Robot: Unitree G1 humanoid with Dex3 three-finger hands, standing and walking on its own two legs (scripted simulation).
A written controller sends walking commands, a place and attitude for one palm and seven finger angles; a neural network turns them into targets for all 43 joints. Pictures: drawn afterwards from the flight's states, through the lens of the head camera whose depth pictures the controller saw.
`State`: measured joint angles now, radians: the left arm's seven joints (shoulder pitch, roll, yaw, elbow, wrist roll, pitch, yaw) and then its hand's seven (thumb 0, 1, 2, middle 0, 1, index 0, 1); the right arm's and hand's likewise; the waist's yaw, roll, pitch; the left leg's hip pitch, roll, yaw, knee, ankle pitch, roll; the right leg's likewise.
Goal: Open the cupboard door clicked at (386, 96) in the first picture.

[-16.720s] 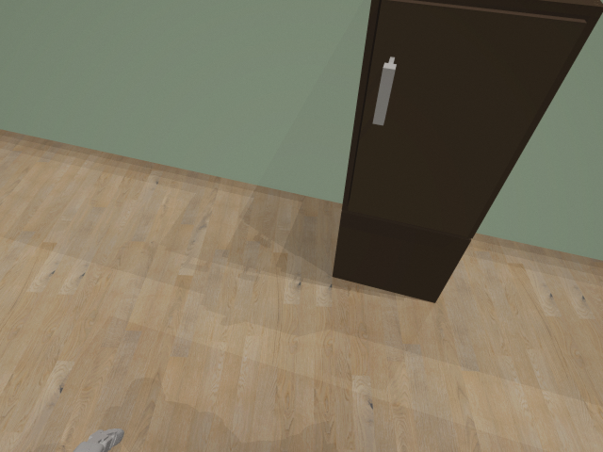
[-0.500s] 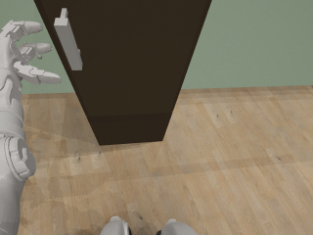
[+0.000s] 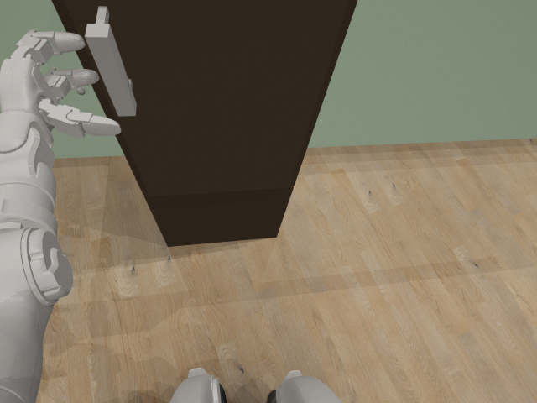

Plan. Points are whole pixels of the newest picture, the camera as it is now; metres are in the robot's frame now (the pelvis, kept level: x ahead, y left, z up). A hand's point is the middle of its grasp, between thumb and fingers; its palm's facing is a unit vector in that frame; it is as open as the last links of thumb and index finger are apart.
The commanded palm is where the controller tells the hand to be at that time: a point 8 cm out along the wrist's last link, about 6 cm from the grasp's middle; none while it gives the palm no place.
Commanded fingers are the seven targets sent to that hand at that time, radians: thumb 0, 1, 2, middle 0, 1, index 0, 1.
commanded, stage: slide the fingers in behind the handle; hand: left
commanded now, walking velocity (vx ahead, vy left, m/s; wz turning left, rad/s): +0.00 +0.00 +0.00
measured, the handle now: (115, 64) +0.57 +0.16 +0.12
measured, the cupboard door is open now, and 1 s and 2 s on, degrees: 0 0 0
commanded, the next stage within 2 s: close the thumb around the handle in 1.22 s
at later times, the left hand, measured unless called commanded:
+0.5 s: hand (107, 94) +0.53 +0.17 +0.11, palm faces +0.03 -1.00 +0.01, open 14.0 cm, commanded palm +0.51 +0.21 +0.11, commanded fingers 0.00 -0.50 0.30 -0.30 -1.20 -0.30 -1.20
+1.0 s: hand (125, 91) +0.53 +0.15 +0.11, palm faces +0.04 -1.00 +0.01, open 13.9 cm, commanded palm +0.51 +0.20 +0.11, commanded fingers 0.00 -0.50 0.30 -0.30 -1.20 -0.30 -1.20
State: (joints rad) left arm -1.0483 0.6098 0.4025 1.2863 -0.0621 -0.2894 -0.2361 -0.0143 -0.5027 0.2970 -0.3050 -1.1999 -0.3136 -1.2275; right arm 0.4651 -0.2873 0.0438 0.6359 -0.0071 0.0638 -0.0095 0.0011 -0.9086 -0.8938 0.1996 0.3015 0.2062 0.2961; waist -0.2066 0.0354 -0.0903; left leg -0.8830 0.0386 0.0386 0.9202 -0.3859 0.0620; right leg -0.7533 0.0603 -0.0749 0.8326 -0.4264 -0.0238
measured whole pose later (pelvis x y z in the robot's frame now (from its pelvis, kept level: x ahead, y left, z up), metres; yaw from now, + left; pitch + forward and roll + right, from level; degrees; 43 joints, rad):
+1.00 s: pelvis +0.00 -0.02 +0.00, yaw +1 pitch +19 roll -3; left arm -1.03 0.49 0.37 1.27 -0.06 -0.32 -0.15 -0.01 -0.50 0.30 -0.31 -1.20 -0.31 -1.22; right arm 0.45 -0.28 0.03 0.64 -0.01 0.04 0.01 0.00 -0.91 -0.89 0.20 0.30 0.20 0.30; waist -0.20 0.04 -0.10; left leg -0.85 0.04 0.03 0.91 -0.38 0.04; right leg -0.73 0.07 -0.08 0.84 -0.44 -0.05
